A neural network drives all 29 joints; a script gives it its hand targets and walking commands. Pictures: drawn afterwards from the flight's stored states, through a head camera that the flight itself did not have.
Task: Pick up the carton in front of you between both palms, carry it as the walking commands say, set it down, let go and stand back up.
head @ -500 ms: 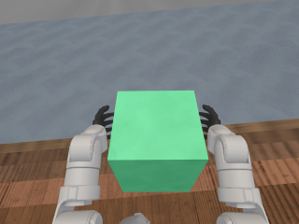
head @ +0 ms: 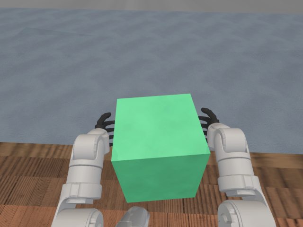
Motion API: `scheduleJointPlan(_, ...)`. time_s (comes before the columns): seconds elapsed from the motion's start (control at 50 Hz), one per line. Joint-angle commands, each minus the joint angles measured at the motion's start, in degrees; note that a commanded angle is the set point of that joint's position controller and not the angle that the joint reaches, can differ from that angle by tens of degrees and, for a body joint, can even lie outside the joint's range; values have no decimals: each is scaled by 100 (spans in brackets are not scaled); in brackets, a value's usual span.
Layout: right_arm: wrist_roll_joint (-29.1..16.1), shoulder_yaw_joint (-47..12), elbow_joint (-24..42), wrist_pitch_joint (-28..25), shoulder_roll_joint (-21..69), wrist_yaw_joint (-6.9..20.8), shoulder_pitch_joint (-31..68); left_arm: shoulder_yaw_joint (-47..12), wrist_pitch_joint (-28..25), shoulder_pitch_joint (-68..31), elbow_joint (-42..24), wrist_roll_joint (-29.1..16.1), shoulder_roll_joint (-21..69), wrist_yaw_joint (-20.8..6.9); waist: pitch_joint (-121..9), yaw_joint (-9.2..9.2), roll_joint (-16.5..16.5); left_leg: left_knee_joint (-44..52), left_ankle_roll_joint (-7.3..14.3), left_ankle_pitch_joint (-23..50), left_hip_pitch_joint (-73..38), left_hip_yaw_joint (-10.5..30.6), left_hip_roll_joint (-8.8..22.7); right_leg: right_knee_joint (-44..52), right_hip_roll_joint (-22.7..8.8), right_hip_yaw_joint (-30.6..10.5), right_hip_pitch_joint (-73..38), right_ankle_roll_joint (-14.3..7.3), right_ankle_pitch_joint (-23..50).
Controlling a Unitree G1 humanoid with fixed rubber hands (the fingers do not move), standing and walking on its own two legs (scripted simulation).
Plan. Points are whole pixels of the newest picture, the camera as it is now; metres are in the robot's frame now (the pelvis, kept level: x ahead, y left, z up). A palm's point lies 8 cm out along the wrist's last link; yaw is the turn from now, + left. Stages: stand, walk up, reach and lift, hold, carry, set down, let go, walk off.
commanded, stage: carry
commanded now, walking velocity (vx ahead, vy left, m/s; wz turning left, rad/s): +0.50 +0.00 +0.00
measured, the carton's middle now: (157, 150) +0.33 +0.04 +0.00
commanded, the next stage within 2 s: none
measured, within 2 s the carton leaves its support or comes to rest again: neither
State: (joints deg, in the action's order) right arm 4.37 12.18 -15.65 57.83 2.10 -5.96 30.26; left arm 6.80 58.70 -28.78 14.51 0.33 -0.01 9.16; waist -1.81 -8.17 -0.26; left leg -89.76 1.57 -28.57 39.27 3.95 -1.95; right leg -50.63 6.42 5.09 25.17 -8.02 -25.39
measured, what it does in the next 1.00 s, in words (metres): goes down: left foot 0.18 m lower, then right foot 0.18 m lower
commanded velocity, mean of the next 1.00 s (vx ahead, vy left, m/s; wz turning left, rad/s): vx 0.50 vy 0.00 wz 0.00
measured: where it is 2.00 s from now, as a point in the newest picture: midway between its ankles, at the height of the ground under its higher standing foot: (163, 130)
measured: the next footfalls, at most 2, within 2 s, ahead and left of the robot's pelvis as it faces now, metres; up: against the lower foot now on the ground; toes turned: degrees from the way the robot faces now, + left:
left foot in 0.24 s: +0.32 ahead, +0.10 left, -0.18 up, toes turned -1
right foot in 0.60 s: +0.64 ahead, -0.03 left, -0.35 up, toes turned +6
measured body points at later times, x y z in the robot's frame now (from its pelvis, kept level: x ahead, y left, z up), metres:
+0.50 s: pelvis +0.40 +0.04 -0.23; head +0.41 +0.04 +0.22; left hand +0.76 +0.16 -0.17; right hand +0.73 -0.15 -0.16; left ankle +0.28 +0.10 -0.86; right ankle +0.54 -0.08 -0.89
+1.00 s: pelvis +0.81 +0.04 -0.49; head +0.80 +0.03 -0.04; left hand +1.17 +0.20 -0.38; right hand +1.16 -0.11 -0.40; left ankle +0.85 +0.10 -1.21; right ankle +0.69 -0.05 -1.00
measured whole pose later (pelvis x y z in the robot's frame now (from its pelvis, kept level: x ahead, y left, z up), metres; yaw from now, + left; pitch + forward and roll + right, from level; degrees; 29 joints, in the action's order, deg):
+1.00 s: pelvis +0.81 +0.04 -0.49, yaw +2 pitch +0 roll +0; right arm 4.9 9.6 -5.2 58.0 3.0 -8.5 27.4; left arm 7.4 56.4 -32.7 13.3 -3.2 -2.1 8.6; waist -2.4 1.1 -1.3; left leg -38.5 6.7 -8.6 22.3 -3.6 -5.0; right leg -100.2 6.0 1.7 30.5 -3.6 -33.3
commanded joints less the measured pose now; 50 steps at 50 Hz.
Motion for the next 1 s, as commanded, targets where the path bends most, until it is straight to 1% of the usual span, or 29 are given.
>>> scheduleJointPlan(0.0,-1502,-2828,815,-252,5545,1160,3257,-3992,-364,-5120,-1215,-2991,7021,-1800,-1883,513,320,1576,-97,1047,419,74,254,1295,-2373,-3897,-1143,-1246,3825)
scheduleJointPlan(0.08,-1743,-3420,1300,-418,5833,1128,3424,-3910,-492,-4531,-1137,-3034,7128,-1768,-1960,242,-181,3788,117,5065,-21,-509,13,-478,-1018,-1964,-986,-321,911)
scheduleJointPlan(0.14,-2038,-3913,1771,-379,5867,1069,3361,-3824,-540,-3690,-1089,-2655,6843,-1687,-1696,180,709,5546,78,5082,-1935,-932,-148,-705,-796,-1126,-288,-196,1369)
scheduleJointPlan(0.18,-2145,-4118,1949,-303,5669,1048,3343,-3721,-512,-3265,-1056,-2520,6581,-1620,-2355,1226,1088,4866,364,5255,-3419,-1273,-181,-2471,-1007,-373,-186,217,2877)
scheduleJointPlan(0.2,-2153,-4146,1961,-254,5571,1056,3207,-3681,-510,-3279,-1108,-2465,6449,-1577,-2333,1927,495,5531,588,4747,-4114,-1368,-177,-3961,-956,-68,84,399,4016)
scheduleJointPlan(0.22,-2190,-4154,1832,-216,5429,1084,3018,-3489,-465,-3369,-1224,-2307,6192,-1520,-1982,2357,-732,6358,883,4721,-4555,-876,227,-6140,-337,87,854,661,1914)
scheduleJointPlan(0.24,-2258,-4231,1562,-153,5277,1115,2994,-3208,-354,-3226,-1062,-1979,5975,-1450,-1780,1829,-1493,4781,946,7051,-5889,490,944,-6760,108,-352,2916,741,-1711)
scheduleJointPlan(0.26,-2482,-4340,1272,-123,5312,1133,2878,-2958,-231,-2735,-897,-1643,5548,-1378,-2038,1445,-1112,4901,1469,6143,-6083,2109,1356,-5883,-63,-991,3606,663,-1413)
scheduleJointPlan(0.3,-2992,-4538,1511,-72,5578,1198,3481,-2510,-172,-2719,-735,-1201,5096,-1300,-1732,1518,118,4455,1352,5219,-5501,2415,1296,-4069,-654,-1073,4063,601,-851)
scheduleJointPlan(0.32,-3152,-4664,1554,-123,5771,1253,3841,-2356,-200,-2615,-656,-1049,5030,-1299,-2449,1458,-174,4322,1729,4906,-5412,3520,1795,-3972,-707,-1445,3896,579,-646)
scheduleJointPlan(0.34,-3417,-4698,1516,-150,6112,1298,4104,-2284,-238,-2705,-761,-977,5083,-1329,-2203,1461,621,4700,1885,4402,-4041,3636,1783,-2558,-799,-1380,3075,718,303)
scheduleJointPlan(0.4,-3535,-4730,1506,-269,6519,1370,4520,-2430,-375,-3313,-1073,-1071,5297,-1348,-2080,1195,-103,4175,1319,4449,-3068,2653,1361,-2327,-691,-794,2095,633,1486)
scheduleJointPlan(0.46,-3538,-4534,1486,-263,6489,1341,4341,-2897,-426,-3511,-1437,-1267,5546,-1285,-1886,1523,272,2877,870,2060,-2554,994,136,471,-327,-195,1243,612,4613)
scheduleJointPlan(0.5,-3340,-4334,1305,-234,6309,1273,3770,-3172,-348,-3697,-1849,-1409,5439,-1195,-1666,1479,-689,2883,783,1747,-1287,185,-18,1580,-125,168,-944,639,4976)
scheduleJointPlan(0.54,-3030,-4202,1125,-216,6075,1206,3161,-3385,-220,-3386,-1935,-1520,5344,-1190,-2566,-63,-1045,594,263,4257,-771,-455,556,1022,-304,241,-3111,209,5072)
scheduleJointPlan(0.56,-2883,-4147,1170,-170,6005,1194,3265,-3382,-200,-3266,-1848,-1572,5179,-1218,-2326,-827,428,-1486,-139,3401,-136,-937,119,1741,-421,253,-3724,-125,4777)
scheduleJointPlan(0.58,-2639,-3982,1087,-99,5830,1166,3193,-3405,-75,-3088,-1617,-1676,5220,-1258,-1481,-1029,859,-3036,-211,-826,415,-1102,-683,2323,-1039,-547,-3216,-447,4885)
scheduleJointPlan(0.6,-2311,-3610,824,42,5566,1094,2988,-3442,24,-3177,-1379,-1802,5099,-1301,-1609,-92,780,-2375,-28,-1280,1495,-229,-679,954,-1519,-1906,-4081,-355,6895)
scheduleJointPlan(0.62,-1878,-3118,506,130,5029,1009,2300,-3601,66,-3461,-1273,-2153,5248,-1374,-2183,396,615,-1577,54,-749,1745,158,-267,1239,-2189,-3416,-4151,-889,5431)
scheduleJointPlan(0.64,-1596,-2907,724,112,4769,979,2297,-3845,-45,-3912,-1394,-2498,5648,-1457,-2478,321,333,-565,97,-181,1868,842,84,1449,-2590,-4867,-3609,-1328,2398)
scheduleJointPlan(0.66,-1484,-2761,808,87,4711,978,2921,-3987,-95,-4460,-1402,-2726,6095,-1527,-1846,206,-234,164,45,-209,1410,732,247,1313,-2259,-4984,-2524,-1062,3071)
scheduleJointPlan(0.72,-1408,-2704,810,-106,4987,1070,3118,-4184,-181,-5148,-1277,-3259,6766,-1677,-1782,173,-346,2054,-187,1049,478,191,233,999,-1890,-4275,-1162,-922,4003)
scheduleJointPlan(0.74,-1421,-2760,901,-184,5150,1068,3250,-4143,-255,-5180,-1206,-3333,6854,-1704,-2194,319,255,1392,-19,2100,283,-23,162,576,-1906,-4124,-1248,-626,4245)
scheduleJointPlan(0.84,-1587,-3280,1461,-324,5390,973,3561,-3819,-400,-4498,-1005,-3110,7009,-1748,-1901,-58,161,5109,84,4793,-1666,-863,-283,-614,-409,-1893,-242,-248,1723)
scheduleJointPlan(0.88,-1775,-3630,1882,-265,5405,919,3778,-3665,-418,-4101,-971,-2919,6852,-1701,-2221,457,1208,4456,208,5874,-3415,-1021,-269,-1667,-678,-1324,493,1,1829)
scheduleJointPlan(0.92,-1866,-3830,1845,-153,5299,924,3310,-3640,-337,-3674,-1007,-2726,6637,-1618,-2265,1634,68,5824,587,4871,-4507,-1163,-137,-3868,-579,-422,857,506,3632)
scheduleJointPlan(0.94,-1982,-3919,1786,-76,5287,970,3104,-3513,-289,-3647,-1032,-2525,6460,-1561,-1792,2086,-898,6562,917,4889,-5019,-427,434,-5941,18,-221,1892,644,223)
scheduleJointPlan(0.96,-2076,-3970,1409,3,5175,980,2983,-3259,-158,-3358,-840,-2253,6191,-1509,-1763,1493,-1045,4849,1036,7007,-6110,862,1160,-6156,93,-633,3454,710,-1727)
scheduleJointPlan(0.98,-2238,-4134,1251,26,5194,989,2902,-2900,-48,-2888,-637,-1891,5743,-1473,-1913,1417,-717,4679,1327,5519,-6417,1963,1307,-4736,-231,-1370,4451,622,-697)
